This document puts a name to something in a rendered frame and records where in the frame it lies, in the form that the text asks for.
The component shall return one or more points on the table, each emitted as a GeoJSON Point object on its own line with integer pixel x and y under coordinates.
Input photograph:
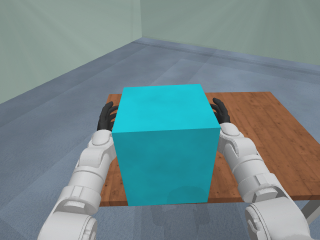
{"type": "Point", "coordinates": [286, 147]}

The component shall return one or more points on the robot right forearm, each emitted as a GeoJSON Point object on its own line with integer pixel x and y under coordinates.
{"type": "Point", "coordinates": [255, 182]}

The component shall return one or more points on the robot left forearm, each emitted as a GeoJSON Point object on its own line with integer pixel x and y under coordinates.
{"type": "Point", "coordinates": [82, 194]}

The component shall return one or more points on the robot left upper arm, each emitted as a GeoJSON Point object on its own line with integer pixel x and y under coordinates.
{"type": "Point", "coordinates": [69, 226]}

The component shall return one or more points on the left robot hand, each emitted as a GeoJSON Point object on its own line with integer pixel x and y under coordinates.
{"type": "Point", "coordinates": [105, 118]}

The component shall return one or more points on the right robot hand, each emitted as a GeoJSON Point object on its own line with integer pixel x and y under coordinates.
{"type": "Point", "coordinates": [221, 113]}

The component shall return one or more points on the robot right upper arm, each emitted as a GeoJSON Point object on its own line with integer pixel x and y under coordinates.
{"type": "Point", "coordinates": [275, 219]}

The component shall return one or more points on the carton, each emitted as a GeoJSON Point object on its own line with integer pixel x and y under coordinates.
{"type": "Point", "coordinates": [166, 140]}

